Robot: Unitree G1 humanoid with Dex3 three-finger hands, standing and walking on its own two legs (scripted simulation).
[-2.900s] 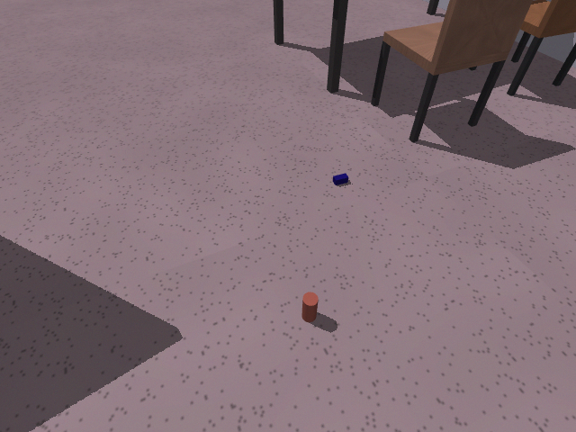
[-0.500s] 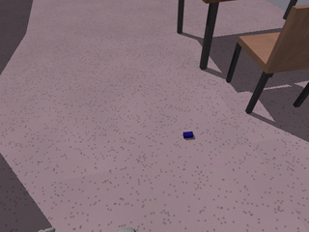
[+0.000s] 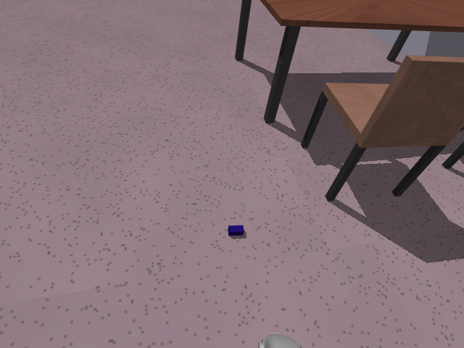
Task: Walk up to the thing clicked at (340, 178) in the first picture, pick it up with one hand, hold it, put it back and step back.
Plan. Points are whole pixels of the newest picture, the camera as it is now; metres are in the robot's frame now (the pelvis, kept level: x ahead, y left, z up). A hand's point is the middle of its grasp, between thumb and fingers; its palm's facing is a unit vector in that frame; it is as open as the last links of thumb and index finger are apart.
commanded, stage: walk up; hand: left
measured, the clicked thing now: (235, 230) +0.79 -0.08 -0.74
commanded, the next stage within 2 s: none
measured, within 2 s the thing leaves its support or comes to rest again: neither
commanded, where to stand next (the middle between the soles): +0.42 -0.36 m, yaw +6 degrees
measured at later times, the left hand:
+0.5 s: hand out of the picture +0.15 +0.11 -0.14, palm faces +0.04 -0.93 -0.36, open 7.4 cm
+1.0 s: hand (237, 276) +0.31 -0.01 -0.14, palm faces -0.02 -0.92 -0.40, open 7.4 cm
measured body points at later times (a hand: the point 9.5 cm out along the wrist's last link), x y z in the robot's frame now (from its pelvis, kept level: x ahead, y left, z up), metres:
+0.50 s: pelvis +0.14 -0.17 +0.00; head +0.16 -0.16 +0.45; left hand +0.14 +0.16 -0.11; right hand +0.23 -0.49 -0.10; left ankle +0.23 -0.08 -0.69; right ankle +0.13 -0.26 -0.72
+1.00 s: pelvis +0.25 -0.32 -0.02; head +0.25 -0.31 +0.43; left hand +0.31 +0.04 -0.12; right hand +0.28 -0.70 -0.09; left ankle +0.26 -0.11 -0.72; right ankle +0.31 -0.49 -0.73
